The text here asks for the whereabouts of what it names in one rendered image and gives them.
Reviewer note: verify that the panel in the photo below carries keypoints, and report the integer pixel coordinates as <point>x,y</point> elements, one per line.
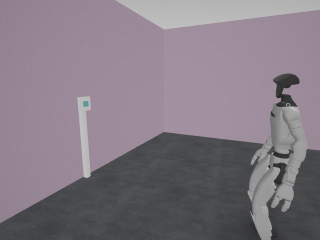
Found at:
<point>84,134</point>

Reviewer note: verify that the robot left thigh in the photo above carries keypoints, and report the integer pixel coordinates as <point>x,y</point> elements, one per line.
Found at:
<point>265,188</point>

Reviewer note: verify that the right robot hand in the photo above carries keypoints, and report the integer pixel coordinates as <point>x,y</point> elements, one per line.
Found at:
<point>259,153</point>

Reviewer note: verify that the left robot forearm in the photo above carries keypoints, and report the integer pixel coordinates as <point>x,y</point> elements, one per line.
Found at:
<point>296,158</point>

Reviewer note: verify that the left robot hand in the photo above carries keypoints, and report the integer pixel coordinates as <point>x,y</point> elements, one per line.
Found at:
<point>283,192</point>

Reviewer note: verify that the right robot forearm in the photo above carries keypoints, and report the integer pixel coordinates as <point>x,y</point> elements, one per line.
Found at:
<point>267,145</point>

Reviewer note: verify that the robot left upper arm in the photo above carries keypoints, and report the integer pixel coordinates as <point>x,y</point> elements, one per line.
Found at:
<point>292,118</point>

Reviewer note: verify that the robot left shin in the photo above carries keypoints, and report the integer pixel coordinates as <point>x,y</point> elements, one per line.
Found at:
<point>262,225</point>

